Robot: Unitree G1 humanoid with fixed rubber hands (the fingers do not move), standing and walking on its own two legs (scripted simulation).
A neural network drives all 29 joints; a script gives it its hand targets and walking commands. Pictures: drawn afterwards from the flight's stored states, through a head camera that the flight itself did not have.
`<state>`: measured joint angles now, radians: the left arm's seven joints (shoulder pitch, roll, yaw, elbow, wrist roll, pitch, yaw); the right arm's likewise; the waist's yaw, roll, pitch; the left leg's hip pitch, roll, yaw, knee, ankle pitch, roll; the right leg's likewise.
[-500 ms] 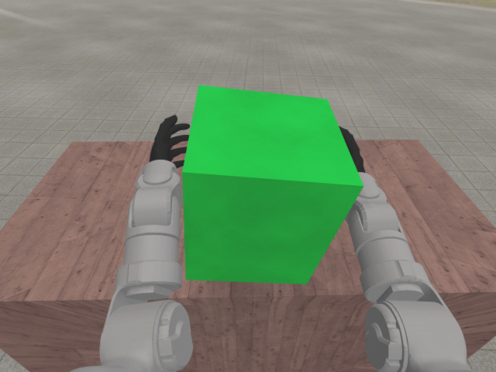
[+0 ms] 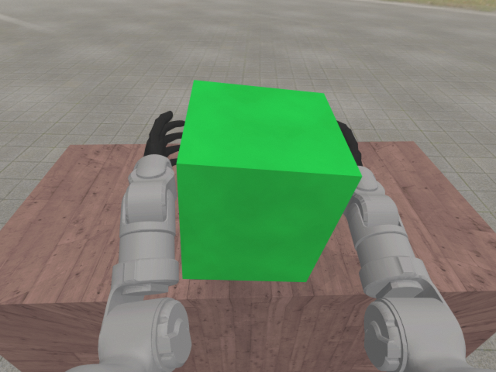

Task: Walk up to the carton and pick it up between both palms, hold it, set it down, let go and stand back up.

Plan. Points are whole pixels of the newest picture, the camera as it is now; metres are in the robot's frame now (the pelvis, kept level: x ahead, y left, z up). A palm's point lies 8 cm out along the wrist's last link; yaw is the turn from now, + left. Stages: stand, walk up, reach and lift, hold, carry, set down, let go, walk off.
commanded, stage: reach and lift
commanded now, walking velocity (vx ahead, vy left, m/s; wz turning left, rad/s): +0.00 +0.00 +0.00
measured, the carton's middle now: (253, 186) +0.37 +0.02 +0.17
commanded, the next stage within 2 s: hold in 0.50 s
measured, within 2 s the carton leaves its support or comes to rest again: neither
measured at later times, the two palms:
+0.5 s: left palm (159, 153) +0.38 +0.16 +0.23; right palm (351, 163) +0.39 -0.14 +0.20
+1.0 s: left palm (156, 143) +0.36 +0.16 +0.25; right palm (361, 152) +0.37 -0.14 +0.23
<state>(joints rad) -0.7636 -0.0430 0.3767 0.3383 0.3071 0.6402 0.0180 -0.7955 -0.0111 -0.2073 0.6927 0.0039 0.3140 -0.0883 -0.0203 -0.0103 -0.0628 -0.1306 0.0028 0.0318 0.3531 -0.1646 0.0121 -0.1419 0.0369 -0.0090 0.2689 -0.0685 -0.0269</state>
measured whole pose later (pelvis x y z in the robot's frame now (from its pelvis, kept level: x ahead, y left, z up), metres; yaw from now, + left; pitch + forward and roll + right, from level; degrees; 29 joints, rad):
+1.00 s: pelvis +0.00 +0.00 +0.00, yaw +0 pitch -5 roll -1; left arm -0.79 -0.03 0.38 0.20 0.31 0.78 -0.01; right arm -0.83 -0.03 -0.17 0.57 0.10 0.44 -0.14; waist -0.05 -0.01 -0.06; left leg -0.10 0.00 0.03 0.35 -0.16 0.01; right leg -0.11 0.04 -0.01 0.27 -0.07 -0.03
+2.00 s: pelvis +0.00 +0.00 +0.00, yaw +0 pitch -6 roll -1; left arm -0.79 -0.03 0.38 0.17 0.33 0.82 -0.04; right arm -0.83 -0.03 -0.16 0.54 0.11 0.48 -0.15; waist -0.06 -0.01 -0.06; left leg -0.09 0.00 0.03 0.35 -0.16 0.01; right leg -0.11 0.04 -0.01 0.27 -0.07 -0.03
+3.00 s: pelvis +0.00 +0.00 +0.00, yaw +0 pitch -6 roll -1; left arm -0.79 -0.03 0.38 0.17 0.34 0.83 -0.05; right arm -0.83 -0.03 -0.16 0.54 0.11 0.48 -0.15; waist -0.06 -0.01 -0.06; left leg -0.09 0.00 0.03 0.35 -0.16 0.01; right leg -0.11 0.04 -0.01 0.27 -0.07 -0.03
